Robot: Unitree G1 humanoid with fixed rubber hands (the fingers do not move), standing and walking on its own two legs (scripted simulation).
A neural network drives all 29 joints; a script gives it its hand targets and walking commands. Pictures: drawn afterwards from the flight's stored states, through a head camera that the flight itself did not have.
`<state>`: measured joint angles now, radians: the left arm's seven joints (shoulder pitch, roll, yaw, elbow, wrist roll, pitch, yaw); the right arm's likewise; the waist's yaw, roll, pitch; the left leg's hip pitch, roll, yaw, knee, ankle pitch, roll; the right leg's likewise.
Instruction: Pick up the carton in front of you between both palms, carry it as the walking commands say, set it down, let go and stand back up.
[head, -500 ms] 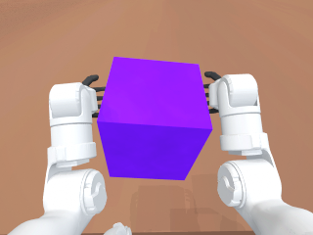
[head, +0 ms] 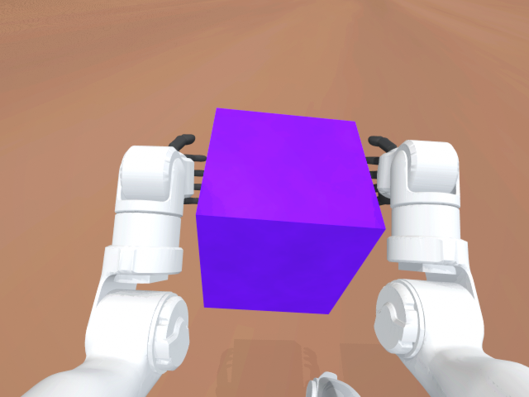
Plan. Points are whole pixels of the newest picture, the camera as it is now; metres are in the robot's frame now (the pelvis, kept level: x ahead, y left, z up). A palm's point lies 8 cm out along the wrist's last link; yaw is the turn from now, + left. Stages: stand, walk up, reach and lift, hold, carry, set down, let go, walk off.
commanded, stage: carry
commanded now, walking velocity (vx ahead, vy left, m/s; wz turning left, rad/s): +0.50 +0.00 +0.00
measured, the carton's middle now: (276, 218) +0.38 +0.03 +0.08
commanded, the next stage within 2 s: none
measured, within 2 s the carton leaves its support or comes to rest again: neither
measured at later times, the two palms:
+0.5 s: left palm (212, 24) +0.66 +0.17 +0.27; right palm (380, 29) +0.66 -0.12 +0.28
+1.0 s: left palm (246, 21) +0.91 +0.15 +0.19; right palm (364, 31) +0.92 -0.15 +0.19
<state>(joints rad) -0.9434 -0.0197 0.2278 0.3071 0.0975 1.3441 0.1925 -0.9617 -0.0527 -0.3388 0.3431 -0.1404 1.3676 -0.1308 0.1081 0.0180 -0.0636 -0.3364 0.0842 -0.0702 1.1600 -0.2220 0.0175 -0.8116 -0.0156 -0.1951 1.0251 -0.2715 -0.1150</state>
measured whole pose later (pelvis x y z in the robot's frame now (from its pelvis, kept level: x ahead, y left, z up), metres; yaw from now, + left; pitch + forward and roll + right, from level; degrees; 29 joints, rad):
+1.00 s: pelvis +0.58 +0.01 +0.09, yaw +1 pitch +6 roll -1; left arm -0.58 -0.14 0.22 0.05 0.17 1.22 0.16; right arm -0.59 0.08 -0.28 0.06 -0.16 1.24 -0.13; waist 0.01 0.03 -0.08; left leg -0.22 0.06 0.07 0.77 -0.44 -0.01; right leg -0.45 -0.03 -0.20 0.44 -0.09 -0.07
